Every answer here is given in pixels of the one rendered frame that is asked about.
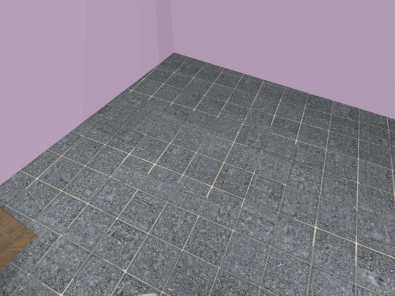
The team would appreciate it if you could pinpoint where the cabinet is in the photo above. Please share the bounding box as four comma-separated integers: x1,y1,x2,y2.
0,207,37,271

